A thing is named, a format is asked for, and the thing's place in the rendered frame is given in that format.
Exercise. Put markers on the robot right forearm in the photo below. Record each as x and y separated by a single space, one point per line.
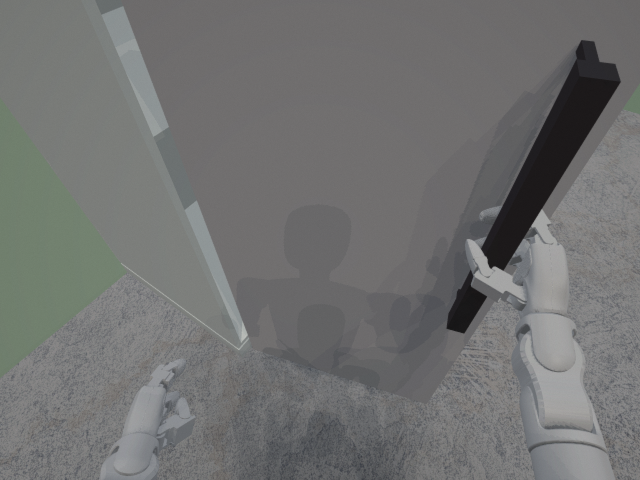
562 432

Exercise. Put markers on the fridge door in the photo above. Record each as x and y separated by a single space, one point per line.
341 152

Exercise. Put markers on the robot right hand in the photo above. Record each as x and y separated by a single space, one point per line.
541 267

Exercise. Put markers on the robot left hand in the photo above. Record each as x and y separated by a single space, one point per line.
151 405

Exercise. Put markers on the robot left forearm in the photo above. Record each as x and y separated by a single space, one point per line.
133 457

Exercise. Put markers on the handle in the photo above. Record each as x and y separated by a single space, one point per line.
584 95

